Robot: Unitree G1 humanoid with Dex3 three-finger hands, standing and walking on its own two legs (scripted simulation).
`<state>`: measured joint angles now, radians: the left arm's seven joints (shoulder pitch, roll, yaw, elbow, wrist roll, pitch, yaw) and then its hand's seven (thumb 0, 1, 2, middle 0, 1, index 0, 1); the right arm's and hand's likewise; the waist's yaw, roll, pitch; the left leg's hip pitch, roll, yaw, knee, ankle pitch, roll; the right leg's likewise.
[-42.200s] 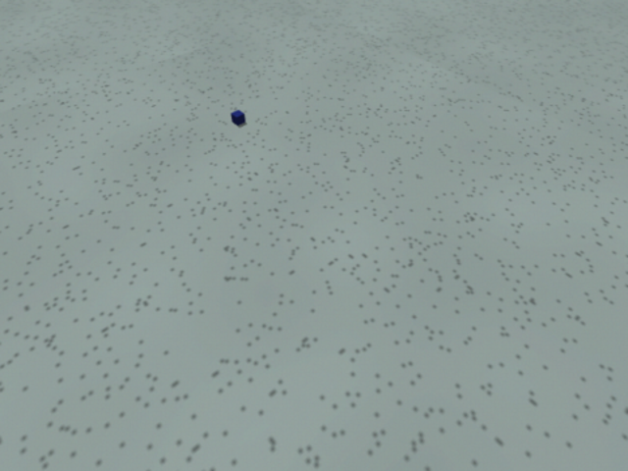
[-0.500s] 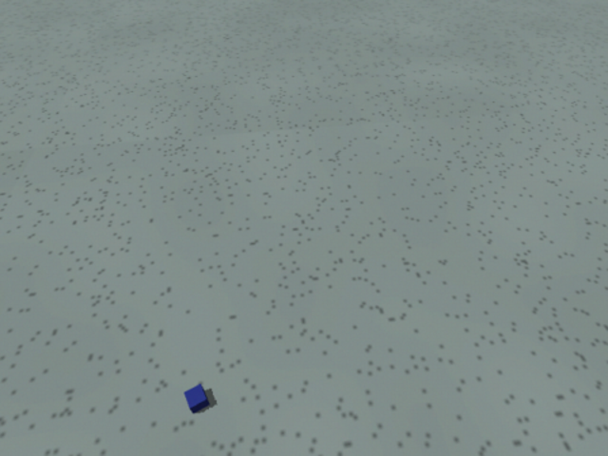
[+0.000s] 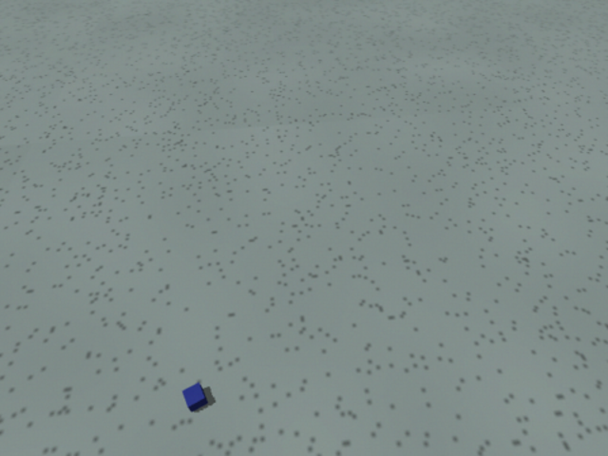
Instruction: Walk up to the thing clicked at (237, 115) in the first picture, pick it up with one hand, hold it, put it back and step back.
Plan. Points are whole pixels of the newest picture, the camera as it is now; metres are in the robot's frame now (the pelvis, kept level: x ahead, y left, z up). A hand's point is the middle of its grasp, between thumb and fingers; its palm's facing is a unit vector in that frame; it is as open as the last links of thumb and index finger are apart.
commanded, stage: stand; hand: left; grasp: from above
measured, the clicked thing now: (195, 397) +0.43 +0.33 -0.76
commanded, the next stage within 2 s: step back in 0.10 s
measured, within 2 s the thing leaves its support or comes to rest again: neither
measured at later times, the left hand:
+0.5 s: hand out of the picture +0.09 +0.31 -0.18, palm faces -0.01 -0.93 -0.36, open 7.4 cm
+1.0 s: hand out of the picture -0.08 +0.30 -0.15, palm faces -0.06 -0.91 -0.40, open 7.4 cm
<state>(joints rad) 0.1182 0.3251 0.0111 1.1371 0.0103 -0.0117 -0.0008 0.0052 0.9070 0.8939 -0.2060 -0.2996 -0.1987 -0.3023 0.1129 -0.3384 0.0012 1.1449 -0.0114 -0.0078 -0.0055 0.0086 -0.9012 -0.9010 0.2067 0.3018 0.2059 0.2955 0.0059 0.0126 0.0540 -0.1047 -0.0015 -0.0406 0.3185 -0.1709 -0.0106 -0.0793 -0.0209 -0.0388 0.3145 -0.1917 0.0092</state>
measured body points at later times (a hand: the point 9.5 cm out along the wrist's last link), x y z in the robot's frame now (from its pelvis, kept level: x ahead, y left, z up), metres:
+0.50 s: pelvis -0.06 +0.05 -0.02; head +0.02 +0.08 +0.42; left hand +0.09 +0.36 -0.16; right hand +0.00 -0.27 -0.13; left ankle -0.04 +0.14 -0.75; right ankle -0.05 -0.11 -0.70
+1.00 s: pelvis -0.18 +0.04 -0.02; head -0.13 +0.02 +0.43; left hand -0.08 +0.34 -0.13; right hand -0.09 -0.29 -0.15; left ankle -0.16 +0.17 -0.68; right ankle -0.17 -0.08 -0.75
